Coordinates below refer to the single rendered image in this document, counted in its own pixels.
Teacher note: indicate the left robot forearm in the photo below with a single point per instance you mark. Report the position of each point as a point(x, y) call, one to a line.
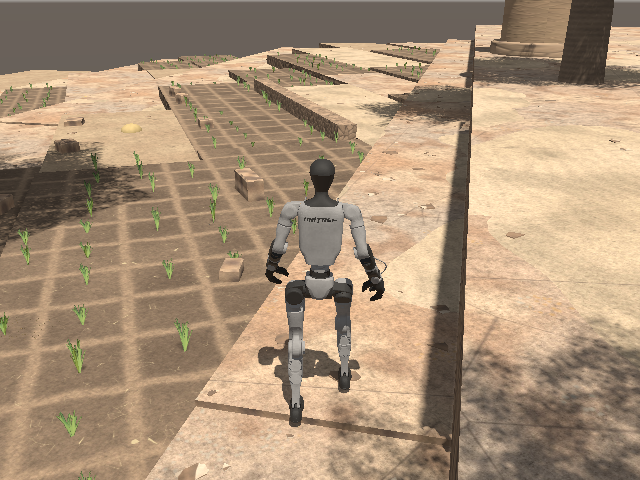
point(273, 259)

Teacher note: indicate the left robot upper arm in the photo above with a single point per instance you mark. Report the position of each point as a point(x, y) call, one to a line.
point(289, 211)

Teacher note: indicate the left robot hand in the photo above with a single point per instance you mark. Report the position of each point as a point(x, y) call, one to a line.
point(271, 278)

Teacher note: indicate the robot right thigh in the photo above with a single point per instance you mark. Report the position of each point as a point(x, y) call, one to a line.
point(342, 293)

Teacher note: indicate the right robot hand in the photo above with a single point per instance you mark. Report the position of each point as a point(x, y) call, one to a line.
point(378, 287)

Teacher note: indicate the humanoid robot torso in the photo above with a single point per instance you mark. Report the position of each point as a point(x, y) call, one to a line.
point(320, 240)

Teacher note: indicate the right robot upper arm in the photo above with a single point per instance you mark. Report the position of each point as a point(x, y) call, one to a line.
point(353, 213)

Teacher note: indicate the right robot forearm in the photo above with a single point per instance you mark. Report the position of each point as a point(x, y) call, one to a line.
point(371, 268)

